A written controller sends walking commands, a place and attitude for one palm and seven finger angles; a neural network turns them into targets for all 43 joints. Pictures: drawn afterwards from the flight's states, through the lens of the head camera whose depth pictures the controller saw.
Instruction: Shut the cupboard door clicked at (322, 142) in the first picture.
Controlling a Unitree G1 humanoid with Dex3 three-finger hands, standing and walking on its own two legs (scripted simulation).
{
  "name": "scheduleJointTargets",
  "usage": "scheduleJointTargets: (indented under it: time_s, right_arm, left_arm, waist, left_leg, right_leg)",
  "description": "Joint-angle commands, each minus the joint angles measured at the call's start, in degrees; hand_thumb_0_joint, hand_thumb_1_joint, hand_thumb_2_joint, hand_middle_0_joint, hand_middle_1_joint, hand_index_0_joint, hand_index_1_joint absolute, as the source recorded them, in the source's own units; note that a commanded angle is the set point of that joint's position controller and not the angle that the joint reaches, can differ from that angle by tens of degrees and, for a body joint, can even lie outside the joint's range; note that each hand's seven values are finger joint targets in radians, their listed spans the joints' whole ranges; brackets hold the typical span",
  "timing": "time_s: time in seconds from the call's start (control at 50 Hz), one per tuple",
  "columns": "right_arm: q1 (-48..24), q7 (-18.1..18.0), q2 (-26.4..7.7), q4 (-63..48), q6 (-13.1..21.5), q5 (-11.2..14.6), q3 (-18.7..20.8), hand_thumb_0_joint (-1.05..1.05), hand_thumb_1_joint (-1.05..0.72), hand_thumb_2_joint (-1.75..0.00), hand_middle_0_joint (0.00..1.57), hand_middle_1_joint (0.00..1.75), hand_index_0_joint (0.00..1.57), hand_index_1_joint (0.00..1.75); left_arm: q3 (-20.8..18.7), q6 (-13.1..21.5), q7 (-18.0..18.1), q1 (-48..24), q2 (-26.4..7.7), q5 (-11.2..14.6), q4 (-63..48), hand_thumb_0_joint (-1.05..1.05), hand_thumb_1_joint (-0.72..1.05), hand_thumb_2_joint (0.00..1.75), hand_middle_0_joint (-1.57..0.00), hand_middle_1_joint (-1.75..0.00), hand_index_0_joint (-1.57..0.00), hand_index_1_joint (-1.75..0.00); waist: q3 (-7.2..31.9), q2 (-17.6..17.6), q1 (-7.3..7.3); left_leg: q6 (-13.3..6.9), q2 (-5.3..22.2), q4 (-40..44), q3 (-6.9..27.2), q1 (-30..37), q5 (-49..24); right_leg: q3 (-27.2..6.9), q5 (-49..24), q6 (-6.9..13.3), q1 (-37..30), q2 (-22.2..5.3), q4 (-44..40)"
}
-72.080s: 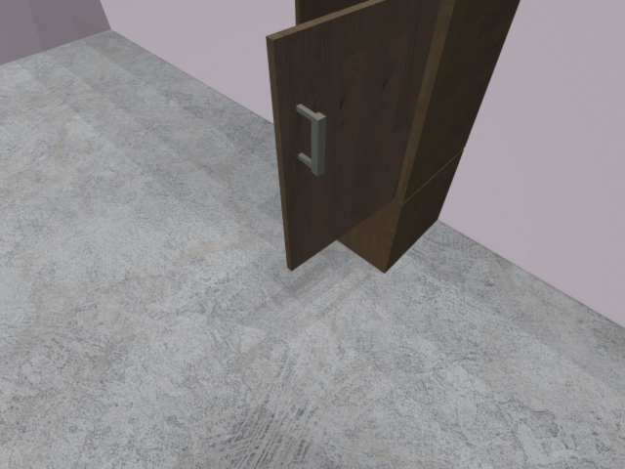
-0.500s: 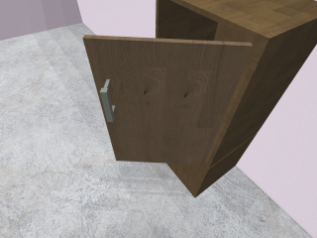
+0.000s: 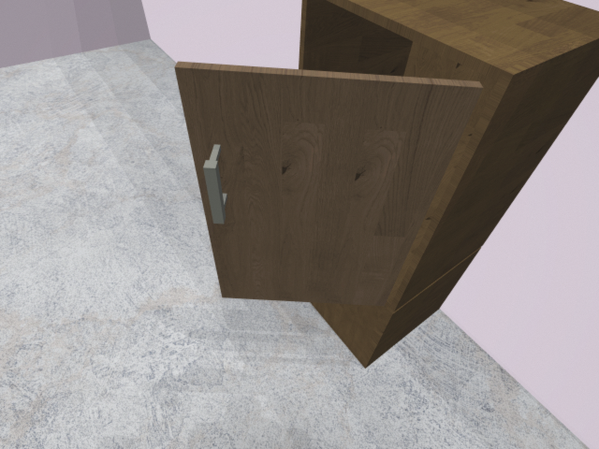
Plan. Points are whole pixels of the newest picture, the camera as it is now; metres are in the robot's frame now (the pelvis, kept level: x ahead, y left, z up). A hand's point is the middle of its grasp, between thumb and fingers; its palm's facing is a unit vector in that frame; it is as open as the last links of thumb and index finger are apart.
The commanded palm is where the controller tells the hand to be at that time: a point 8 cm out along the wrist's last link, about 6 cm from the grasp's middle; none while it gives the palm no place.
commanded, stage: come to a stop and stand still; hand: left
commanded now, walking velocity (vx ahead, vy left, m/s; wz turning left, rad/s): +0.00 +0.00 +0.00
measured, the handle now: (217, 185) +0.49 +0.17 +0.07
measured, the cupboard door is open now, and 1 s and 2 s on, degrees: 52 52 52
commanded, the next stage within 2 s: look again from close up in 0.34 s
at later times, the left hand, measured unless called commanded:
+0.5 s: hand out of the picture -0.08 +0.16 -0.18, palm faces +0.05 -0.99 -0.15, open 7.4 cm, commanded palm none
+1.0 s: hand out of the picture -0.13 +0.16 -0.18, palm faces +0.09 -0.99 -0.13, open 7.4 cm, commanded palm none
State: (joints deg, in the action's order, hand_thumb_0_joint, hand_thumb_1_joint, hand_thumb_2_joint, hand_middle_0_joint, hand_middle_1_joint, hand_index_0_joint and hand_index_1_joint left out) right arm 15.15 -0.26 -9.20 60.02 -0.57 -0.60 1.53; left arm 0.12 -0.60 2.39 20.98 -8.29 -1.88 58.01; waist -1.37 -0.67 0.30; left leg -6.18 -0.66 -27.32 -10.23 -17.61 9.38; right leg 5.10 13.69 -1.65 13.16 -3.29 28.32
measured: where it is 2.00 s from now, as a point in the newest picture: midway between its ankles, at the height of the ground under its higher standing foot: outside the picture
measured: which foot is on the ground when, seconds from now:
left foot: down 0.00-1.00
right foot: down 0.00-1.00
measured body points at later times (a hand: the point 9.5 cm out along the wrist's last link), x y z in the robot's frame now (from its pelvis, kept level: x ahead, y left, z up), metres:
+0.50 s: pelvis -0.02 +0.01 +0.00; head -0.02 +0.02 +0.45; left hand -0.08 +0.21 -0.16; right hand -0.01 -0.21 -0.15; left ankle +0.07 +0.05 -0.73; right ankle +0.02 -0.14 -0.73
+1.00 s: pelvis -0.05 +0.03 +0.00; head -0.05 +0.04 +0.45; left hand -0.13 +0.22 -0.16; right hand -0.04 -0.20 -0.16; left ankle +0.07 +0.05 -0.73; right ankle +0.01 -0.14 -0.73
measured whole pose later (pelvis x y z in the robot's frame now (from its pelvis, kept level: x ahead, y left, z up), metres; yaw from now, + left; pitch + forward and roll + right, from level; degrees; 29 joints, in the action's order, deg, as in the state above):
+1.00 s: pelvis -0.05 +0.03 +0.00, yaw +1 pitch -2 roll -2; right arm 15.7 -0.7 -7.6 63.4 -1.7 -0.4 2.7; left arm -1.4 -1.2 2.1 26.2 -4.9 -2.2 62.6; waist -1.6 0.2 -0.5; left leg -5.9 -3.2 -23.4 -10.1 -18.8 8.1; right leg -0.2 18.3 0.4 17.1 -2.3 31.2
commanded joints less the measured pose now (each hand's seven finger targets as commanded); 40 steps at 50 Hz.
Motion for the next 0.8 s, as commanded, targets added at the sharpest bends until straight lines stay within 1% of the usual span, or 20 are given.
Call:
scheduleJointTargets:
  time_s: [0.0,0.04,0.1,0.16,0.18,0.2,0.26,0.34,0.38,0.4,0.44,0.48,0.5,0.54,0.6,0.64,0.66,0.72,0.74,0.78]
  right_arm:
    - [2.16,-0.47,-5.99,-1.91,1.15,-0.1,1.42,0.0,-0.9,-0.9,0.2,0.3,0.2,0.3]
    - [2.44,-0.53,-6.06,-1.54,1.12,-0.11,1.45,0.0,-0.9,-0.9,0.2,0.3,0.2,0.3]
    - [2.45,-0.52,-6.08,-0.91,1.0,-0.02,1.52,0.0,-0.9,-0.9,0.2,0.3,0.2,0.3]
    - [2.44,-0.6,-6.15,-0.5,0.83,-0.03,1.76,0.0,-0.9,-0.9,0.2,0.3,0.2,0.3]
    - [2.42,-0.62,-6.17,-0.32,0.76,-0.04,1.9,0.0,-0.9,-0.9,0.2,0.3,0.2,0.3]
    - [2.45,-0.62,-6.03,-0.28,0.72,-0.03,1.92,0.0,-0.9,-0.9,0.2,0.3,0.2,0.3]
    - [2.93,-0.63,-5.47,0.25,0.59,-0.06,1.95,0.0,-0.9,-0.9,0.2,0.3,0.2,0.3]
    - [3.3,-0.6,-4.66,0.84,0.53,-0.01,1.9,0.0,-0.9,-0.9,0.2,0.3,0.2,0.3]
    - [3.62,-0.6,-4.4,1.21,0.37,-0.04,1.88,0.0,-0.9,-0.9,0.2,0.3,0.2,0.3]
    - [4.07,-0.56,-4.12,1.3,0.41,0.03,1.9,0.0,-0.9,-0.9,0.2,0.3,0.2,0.3]
    - [4.17,-0.58,-3.84,1.59,0.43,0.02,1.8,0.0,-0.9,-0.9,0.2,0.3,0.2,0.3]
    - [4.27,-0.61,-4.02,1.62,0.27,-0.04,1.9,0.0,-0.9,-0.9,0.2,0.3,0.2,0.3]
    - [4.34,-0.61,-3.95,1.68,0.23,-0.01,1.94,0.0,-0.9,-0.9,0.2,0.3,0.2,0.3]
    - [3.98,-0.73,-4.13,1.67,0.26,-0.05,2.01,0.0,-0.9,-0.9,0.2,0.3,0.2,0.3]
    - [3.24,-0.85,-4.82,1.7,0.3,0.07,2.27,0.0,-0.9,-0.9,0.2,0.3,0.2,0.3]
    - [2.41,-0.88,-4.91,1.52,0.4,0.09,2.36,0.0,-0.9,-0.9,0.2,0.3,0.2,0.3]
    - [2.46,-0.9,-4.65,1.57,0.41,0.07,2.38,0.0,-0.9,-0.9,0.2,0.3,0.2,0.3]
    - [3.27,-0.83,-3.78,1.86,0.07,0.07,2.22,0.0,-0.9,-0.9,0.2,0.3,0.2,0.3]
    - [3.62,-0.81,-3.51,1.99,-0.01,0.03,2.15,0.0,-0.9,-0.9,0.2,0.3,0.2,0.3]
    - [4.61,-0.75,-3.09,2.19,-0.25,0.05,2.14,0.0,-0.9,-0.9,0.2,0.3,0.2,0.3]
  left_arm:
    - [-1.02,0.98,0.41,5.57,-4.29,0.01,-1.21,0.0,0.9,0.9,-0.2,-0.3,-0.2,-0.3]
    - [-1.06,0.89,0.44,5.78,-3.92,0.0,-0.74,0.0,0.9,0.9,-0.2,-0.3,-0.2,-0.3]
    - [-1.05,0.77,0.39,6.89,-3.8,-0.04,0.04,0.0,0.9,0.9,-0.2,-0.3,-0.2,-0.3]
    - [-1.18,0.51,0.37,8.22,-3.22,-0.13,0.99,0.0,0.9,0.9,-0.2,-0.3,-0.2,-0.3]
    - [-1.23,0.42,0.37,8.71,-3.0,-0.14,1.39,0.0,0.9,0.9,-0.2,-0.3,-0.2,-0.3]
    - [-1.26,0.44,0.37,9.32,-3.05,-0.21,1.51,0.0,0.9,0.9,-0.2,-0.3,-0.2,-0.3]
    - [-1.28,0.55,0.45,9.58,-2.58,-0.17,2.08,0.0,0.9,0.9,-0.2,-0.3,-0.2,-0.3]
    - [-1.35,0.76,0.5,10.12,-2.31,-0.21,2.6,0.0,0.9,0.9,-0.2,-0.3,-0.2,-0.3]
    - [-1.32,0.79,0.52,10.13,-2.3,-0.14,2.87,0.0,0.9,0.9,-0.2,-0.3,-0.2,-0.3]
    - [-1.34,0.89,0.52,10.12,-2.56,-0.2,2.83,0.0,0.9,0.9,-0.2,-0.3,-0.2,-0.3]
    - [-1.36,0.95,0.5,10.16,-2.31,-0.16,3.07,0.0,0.9,0.9,-0.2,-0.3,-0.2,-0.3]
    - [-1.43,0.75,0.47,10.64,-2.12,-0.18,3.41,0.0,0.9,0.9,-0.2,-0.3,-0.2,-0.3]
    - [-1.45,0.75,0.49,11.02,-2.16,-0.26,3.49,0.0,0.9,0.9,-0.2,-0.3,-0.2,-0.3]
    - [-1.52,0.59,0.44,11.95,-1.48,-0.29,3.98,0.0,0.9,0.9,-0.2,-0.3,-0.2,-0.3]
    - [-1.66,0.3,0.36,13.94,-1.1,-0.37,4.65,0.0,0.9,0.9,-0.2,-0.3,-0.2,-0.3]
    - [-1.74,0.28,0.38,14.62,-0.67,-0.38,4.93,0.0,0.9,0.9,-0.2,-0.3,-0.2,-0.3]
    - [-1.74,0.35,0.4,14.67,-0.55,-0.36,4.99,0.0,0.9,0.9,-0.2,-0.3,-0.2,-0.3]
    - [-1.64,0.48,0.49,13.48,-0.84,-0.31,4.74,0.0,0.9,0.9,-0.2,-0.3,-0.2,-0.3]
    - [-1.68,0.59,0.52,13.13,-0.93,-0.26,4.51,0.0,0.9,0.9,-0.2,-0.3,-0.2,-0.3]
    - [-1.79,0.49,0.52,12.27,-1.48,-0.22,4.36,0.0,0.9,0.9,-0.2,-0.3,-0.2,-0.3]
  waist:
    - [-2.11,1.07,-0.4]
    - [-2.67,1.12,-0.32]
    - [-2.59,2.62,-0.68]
    - [-3.46,2.48,-0.87]
    - [-3.07,3.05,-0.92]
    - [-2.96,2.31,-1.23]
    - [-3.73,0.11,-0.87]
    - [-3.97,0.02,-0.71]
    - [-4.75,-0.65,-0.35]
    - [-4.12,-0.3,-0.29]
    - [-4.4,-0.41,-0.24]
    - [-5.22,0.39,-0.27]
    - [-5.06,0.41,-0.45]
    - [-5.19,2.14,-0.76]
    - [-3.54,3.64,-1.65]
    - [-3.43,2.92,-2.02]
    - [-3.51,1.39,-1.97]
    - [-5.3,-2.09,-1.19]
    - [-5.49,-2.62,-0.8]
    - [-6.13,-2.27,-0.14]
  left_leg:
    - [3.0,9.22,12.56,14.05,0.81,15.76]
    - [3.13,9.43,13.64,14.65,0.22,17.01]
    - [3.07,9.7,14.82,14.94,-0.17,18.9]
    - [3.29,10.11,16.49,15.24,-1.5,21.32]
    - [3.42,10.25,17.13,15.43,-1.6,22.14]
    - [3.16,10.22,16.87,15.33,-1.67,21.77]
    - [3.73,9.33,15.92,14.36,-1.03,20.3]
    - [3.86,8.66,15.09,13.65,0.08,19.19]
    - [4.25,8.05,14.75,13.57,0.63,19.23]
    - [4.09,8.09,14.45,13.35,1.14,18.67]
    - [4.21,7.87,14.27,13.32,1.12,18.94]
    - [4.39,7.98,15.14,13.86,0.41,20.9]
    - [4.21,8.15,15.5,14.05,-0.07,21.16]
    - [4.51,8.32,16.7,14.61,-0.97,22.37]
    - [4.47,9.57,18.84,15.22,-2.74,24.63]
    - [4.39,9.72,18.98,15.01,-2.97,23.97]
    - [4.54,9.28,18.37,14.68,-2.45,22.97]
    - [5.06,7.5,15.93,13.79,-0.88,21.34]
    - [5.18,7.04,14.96,13.62,0.59,20.41]
    - [5.34,6.34,13.22,13.35,2.36,20.39]
  right_leg:
    - [-3.73,2.92,3.13,2.84,-2.32,-5.13]
    - [-3.64,3.18,3.06,2.93,-2.09,-4.57]
    - [-3.01,3.48,2.83,2.17,-1.85,-4.25]
    - [-2.34,4.13,2.68,1.94,-1.41,-3.21]
    - [-2.07,4.38,2.68,1.68,-1.2,-2.58]
    - [-1.99,4.17,2.68,1.17,-1.3,-3.05]
    - [-3.23,5.27,3.09,2.67,-1.59,-4.42]
    - [-4.51,6.23,3.26,4.09,-2.03,-6.08]
    - [-5.44,8.49,3.46,5.86,-2.05,-6.92]
    - [-5.44,8.35,3.39,5.64,-2.23,-7.46]
    - [-6.0,9.07,3.38,6.32,-2.15,-7.55]
    - [-5.62,10.45,3.26,7.1,-1.69,-7.1]
    - [-5.48,9.93,3.27,6.33,-1.42,-6.99]
    - [-4.88,8.55,3.18,5.57,-0.57,-5.14]
    - [-3.06,5.95,2.84,1.9,0.35,-1.57]
    - [-3.43,5.07,2.95,1.09,0.31,-1.41]
    - [-3.95,5.19,3.09,1.52,0.16,-2.4]
    - [-6.96,9.78,3.75,5.67,-0.77,-6.57]
    - [-8.01,11.91,3.95,7.92,-1.33,-7.84]
    - [-8.91,14.96,3.96,11.4,-1.65,-9.06]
